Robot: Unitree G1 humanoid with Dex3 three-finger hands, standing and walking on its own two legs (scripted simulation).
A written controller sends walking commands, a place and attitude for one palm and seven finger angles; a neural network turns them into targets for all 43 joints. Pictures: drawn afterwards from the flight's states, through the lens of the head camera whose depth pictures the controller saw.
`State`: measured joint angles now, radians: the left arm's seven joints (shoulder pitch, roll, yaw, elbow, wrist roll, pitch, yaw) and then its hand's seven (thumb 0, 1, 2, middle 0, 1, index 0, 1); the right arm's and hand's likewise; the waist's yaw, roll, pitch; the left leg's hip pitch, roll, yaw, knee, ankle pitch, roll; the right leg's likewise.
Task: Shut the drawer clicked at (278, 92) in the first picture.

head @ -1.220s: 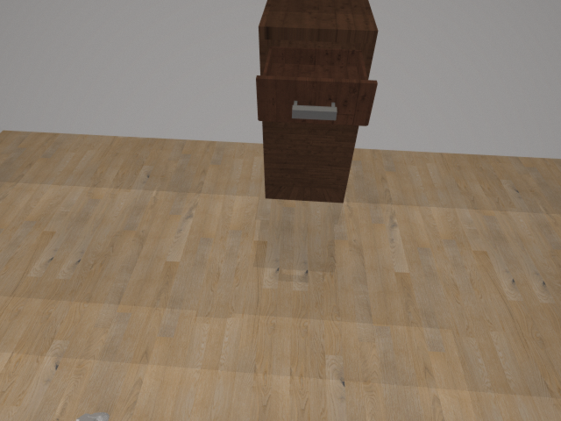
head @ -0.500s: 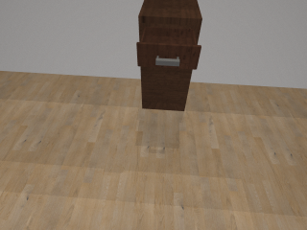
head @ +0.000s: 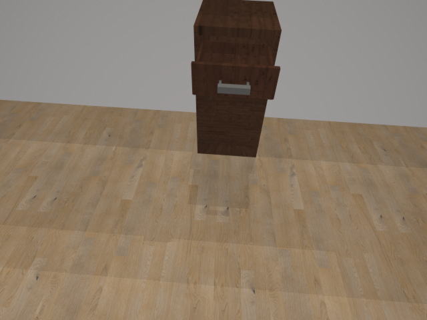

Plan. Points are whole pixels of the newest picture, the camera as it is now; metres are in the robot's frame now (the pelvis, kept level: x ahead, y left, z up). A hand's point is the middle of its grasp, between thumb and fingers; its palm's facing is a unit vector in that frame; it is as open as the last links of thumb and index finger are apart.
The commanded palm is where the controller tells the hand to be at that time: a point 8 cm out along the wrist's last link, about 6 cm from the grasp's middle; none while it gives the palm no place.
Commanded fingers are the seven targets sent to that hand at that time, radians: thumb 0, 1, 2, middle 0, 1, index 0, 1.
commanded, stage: look at it before walking up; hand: left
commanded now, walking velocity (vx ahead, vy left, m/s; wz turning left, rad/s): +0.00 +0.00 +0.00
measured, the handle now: (233, 86) +0.98 -0.03 -0.07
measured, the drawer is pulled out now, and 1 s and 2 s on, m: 0.28 0.28 0.28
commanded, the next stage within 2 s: walk to a spot facing it in 0.22 s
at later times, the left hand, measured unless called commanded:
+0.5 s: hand out of the picture +0.04 +0.23 -0.17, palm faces -0.04 -0.96 -0.27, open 7.4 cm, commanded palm none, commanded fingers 0.00 0.90 0.90 -0.20 -0.30 -0.20 -0.30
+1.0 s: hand out of the picture +0.14 +0.15 -0.17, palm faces -0.21 -0.96 -0.18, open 7.4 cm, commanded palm none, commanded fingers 0.00 0.90 0.90 -0.20 -0.30 -0.20 -0.30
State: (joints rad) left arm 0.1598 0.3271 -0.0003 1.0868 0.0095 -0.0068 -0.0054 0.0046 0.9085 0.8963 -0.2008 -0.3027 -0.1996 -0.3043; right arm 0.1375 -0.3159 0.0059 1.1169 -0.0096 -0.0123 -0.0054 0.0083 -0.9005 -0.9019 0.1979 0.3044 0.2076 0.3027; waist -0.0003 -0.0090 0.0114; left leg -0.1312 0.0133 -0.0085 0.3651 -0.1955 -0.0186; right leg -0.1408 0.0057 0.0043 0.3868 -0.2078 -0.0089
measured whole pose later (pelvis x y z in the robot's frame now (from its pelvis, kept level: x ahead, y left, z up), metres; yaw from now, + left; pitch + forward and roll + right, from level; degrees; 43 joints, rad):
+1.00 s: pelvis +0.14 -0.03 +0.00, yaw -19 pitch +1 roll +0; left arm 0.45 0.14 0.05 1.03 0.02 -0.05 -0.01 0.00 0.91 0.90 -0.20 -0.30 -0.20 -0.30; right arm 0.12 -0.18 -0.07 0.93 -0.02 -0.02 0.02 0.01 -0.90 -0.90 0.19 0.30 0.20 0.30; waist 0.05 0.00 0.03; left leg -0.62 0.11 0.03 0.94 -0.21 -0.06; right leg -0.08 0.07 0.09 0.37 -0.30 -0.06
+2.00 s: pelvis +0.37 -0.04 -0.02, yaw -56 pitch -1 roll +0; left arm 0.19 0.23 0.08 0.87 0.01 0.07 -0.02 0.01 0.91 0.90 -0.20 -0.30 -0.20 -0.30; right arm 0.18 -0.17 -0.03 0.86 -0.01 0.01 -0.03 0.01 -0.90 -0.90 0.20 0.30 0.21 0.30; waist 0.01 -0.07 0.04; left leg -0.31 0.04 0.09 0.63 -0.30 0.00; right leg -0.43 0.07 0.08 0.66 -0.28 0.00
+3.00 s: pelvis +0.40 -0.14 -0.02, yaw -90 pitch -1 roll -1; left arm 0.36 0.22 0.09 1.02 0.02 0.02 -0.02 0.01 0.91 0.90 -0.20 -0.30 -0.20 -0.30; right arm 0.13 -0.18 -0.02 0.87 -0.03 -0.05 -0.01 0.01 -0.90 -0.90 0.20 0.30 0.21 0.30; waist 0.06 -0.05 0.05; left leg -0.32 0.07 0.14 0.62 -0.27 0.03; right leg -0.29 0.04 0.07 0.93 -0.49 -0.01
